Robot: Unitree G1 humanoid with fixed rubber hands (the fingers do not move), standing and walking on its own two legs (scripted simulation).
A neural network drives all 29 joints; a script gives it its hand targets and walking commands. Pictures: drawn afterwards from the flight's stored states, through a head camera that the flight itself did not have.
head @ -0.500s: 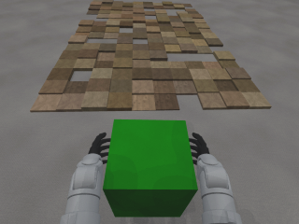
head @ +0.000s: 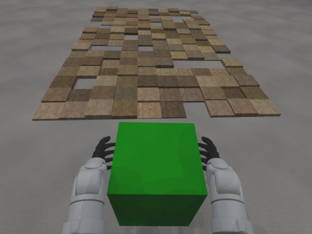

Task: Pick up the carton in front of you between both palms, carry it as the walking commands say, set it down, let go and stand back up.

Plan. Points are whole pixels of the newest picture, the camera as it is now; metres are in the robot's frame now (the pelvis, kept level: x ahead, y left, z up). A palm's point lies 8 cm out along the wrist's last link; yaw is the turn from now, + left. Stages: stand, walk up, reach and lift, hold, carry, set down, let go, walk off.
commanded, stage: hold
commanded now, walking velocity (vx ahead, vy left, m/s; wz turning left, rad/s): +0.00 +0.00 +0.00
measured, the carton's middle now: (155, 176) +0.29 +0.00 -0.03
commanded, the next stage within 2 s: carry in 0.32 s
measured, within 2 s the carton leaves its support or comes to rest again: neither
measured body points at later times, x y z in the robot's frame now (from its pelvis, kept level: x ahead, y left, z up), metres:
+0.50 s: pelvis +0.03 -0.01 -0.01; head -0.01 -0.01 +0.44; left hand +0.33 +0.14 +0.06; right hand +0.33 -0.17 +0.06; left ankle +0.03 +0.13 -0.74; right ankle +0.02 -0.13 -0.74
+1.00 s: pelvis +0.25 -0.03 +0.00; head +0.24 -0.03 +0.45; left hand +0.54 +0.10 +0.08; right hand +0.52 -0.20 +0.08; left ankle +0.14 +0.09 -0.74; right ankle +0.34 -0.15 -0.72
